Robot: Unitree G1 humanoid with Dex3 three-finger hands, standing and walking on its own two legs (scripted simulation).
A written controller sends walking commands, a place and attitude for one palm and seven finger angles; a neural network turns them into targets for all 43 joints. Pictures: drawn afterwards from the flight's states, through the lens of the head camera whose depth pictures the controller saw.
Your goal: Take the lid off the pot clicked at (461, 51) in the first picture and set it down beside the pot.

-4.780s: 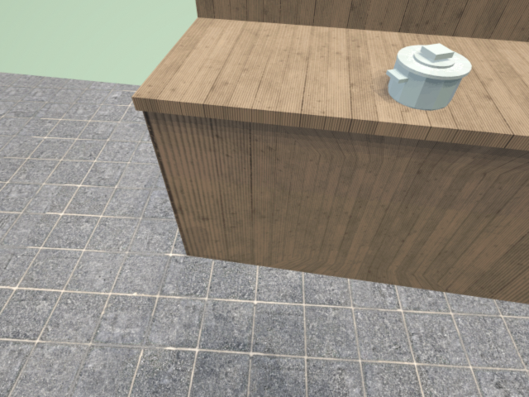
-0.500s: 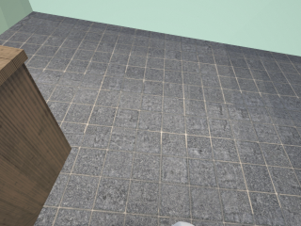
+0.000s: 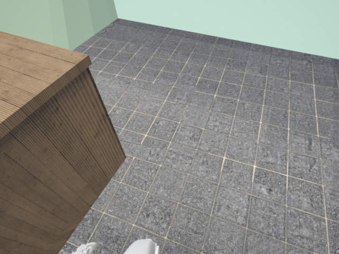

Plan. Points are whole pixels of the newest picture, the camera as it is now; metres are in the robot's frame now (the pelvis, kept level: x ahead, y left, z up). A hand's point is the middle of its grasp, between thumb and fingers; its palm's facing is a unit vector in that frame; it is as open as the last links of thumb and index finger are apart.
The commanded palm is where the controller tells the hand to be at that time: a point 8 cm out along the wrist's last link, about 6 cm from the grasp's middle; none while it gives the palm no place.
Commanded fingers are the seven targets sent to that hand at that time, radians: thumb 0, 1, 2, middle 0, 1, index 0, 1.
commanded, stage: turn to face it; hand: left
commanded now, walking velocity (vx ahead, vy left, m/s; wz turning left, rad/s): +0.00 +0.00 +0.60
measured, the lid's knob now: out of the picture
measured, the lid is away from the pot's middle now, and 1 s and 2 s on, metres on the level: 0.00 0.00 0.00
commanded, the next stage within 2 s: take the last steps up to it in 1.82 s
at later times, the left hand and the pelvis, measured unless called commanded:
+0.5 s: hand out of the picture +0.00 +0.30 -0.17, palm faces +0.35 -0.90 -0.26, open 7.4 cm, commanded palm none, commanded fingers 0.00 0.90 0.90 -0.20 -0.30 -0.20 -0.30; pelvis +0.00 +0.06 +0.00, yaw +18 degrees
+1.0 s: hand out of the picture +0.02 +0.24 -0.13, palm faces +0.55 -0.78 -0.30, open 7.4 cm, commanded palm none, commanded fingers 0.00 0.90 0.90 -0.20 -0.30 -0.20 -0.30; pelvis +0.03 +0.01 +0.00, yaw +37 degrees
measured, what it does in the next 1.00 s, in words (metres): steps on the spot, turning left: left foot, then right foot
